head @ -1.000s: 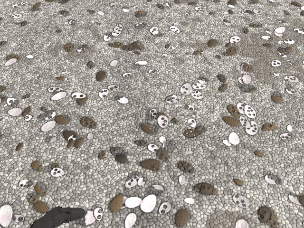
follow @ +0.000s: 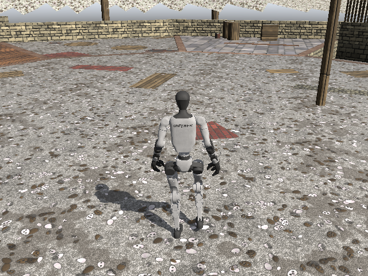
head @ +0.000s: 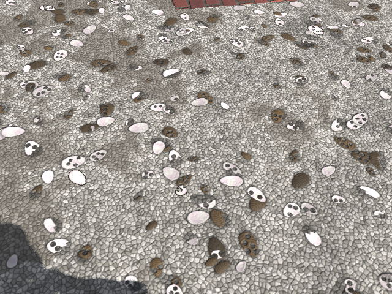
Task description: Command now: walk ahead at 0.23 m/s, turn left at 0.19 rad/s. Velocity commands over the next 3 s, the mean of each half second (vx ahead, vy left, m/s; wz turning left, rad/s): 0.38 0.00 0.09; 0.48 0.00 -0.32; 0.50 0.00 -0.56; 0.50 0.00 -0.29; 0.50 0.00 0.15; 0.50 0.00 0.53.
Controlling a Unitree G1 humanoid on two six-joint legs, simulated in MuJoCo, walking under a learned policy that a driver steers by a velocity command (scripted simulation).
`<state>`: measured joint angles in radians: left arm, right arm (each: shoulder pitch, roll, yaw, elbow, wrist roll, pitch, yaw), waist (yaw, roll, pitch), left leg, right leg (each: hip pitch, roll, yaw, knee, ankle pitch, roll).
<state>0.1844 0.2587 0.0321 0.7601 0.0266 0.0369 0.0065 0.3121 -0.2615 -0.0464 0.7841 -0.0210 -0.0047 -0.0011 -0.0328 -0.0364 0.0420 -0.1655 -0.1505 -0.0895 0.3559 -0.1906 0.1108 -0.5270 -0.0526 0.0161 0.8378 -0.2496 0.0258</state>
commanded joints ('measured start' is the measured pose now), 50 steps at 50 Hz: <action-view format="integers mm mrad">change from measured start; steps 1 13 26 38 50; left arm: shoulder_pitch -79 164 288 236 -148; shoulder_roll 86 107 131 50 1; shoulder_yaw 20 35 37 33 14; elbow -81 19 147 135 -4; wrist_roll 3 -10 -14 2 6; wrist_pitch -24 -95 -120 -63 -48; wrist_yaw -8 -10 -10 -32 -75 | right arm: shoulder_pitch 79 -35 -327 -63 89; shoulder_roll -137 -108 -53 -65 -77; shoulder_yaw -31 -20 14 -8 -14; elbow -22 -25 -98 27 122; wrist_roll -11 -13 -9 -3 4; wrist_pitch -9 -40 -30 -84 -105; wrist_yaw -1 26 44 -5 -17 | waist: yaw -40 46 85 44 -2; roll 123 -40 -70 140 94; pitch -23 61 59 -9 72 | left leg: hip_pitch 94 -513 -372 2 131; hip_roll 326 164 175 421 393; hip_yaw -273 18 168 -62 267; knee -116 614 255 -217 -230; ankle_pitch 25 -184 85 -28 324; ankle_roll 144 -40 -74 30 23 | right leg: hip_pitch -22 536 521 30 -130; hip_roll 3 -220 -151 -36 -29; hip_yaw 3 352 72 37 -91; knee -97 -690 -671 301 -93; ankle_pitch -45 -143 476 -35 275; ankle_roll -17 -230 -197 -107 -84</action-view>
